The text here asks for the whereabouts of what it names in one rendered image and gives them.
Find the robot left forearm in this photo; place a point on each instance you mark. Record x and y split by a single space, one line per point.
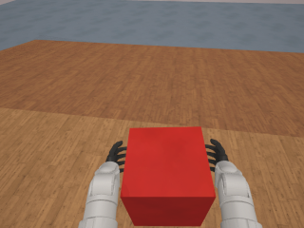
102 198

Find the robot right hand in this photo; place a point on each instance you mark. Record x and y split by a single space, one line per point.
219 155

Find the robot left hand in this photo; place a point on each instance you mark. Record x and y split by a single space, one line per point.
113 154

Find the carton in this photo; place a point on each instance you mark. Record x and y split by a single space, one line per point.
167 179

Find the robot right forearm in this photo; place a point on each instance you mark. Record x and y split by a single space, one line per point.
234 197

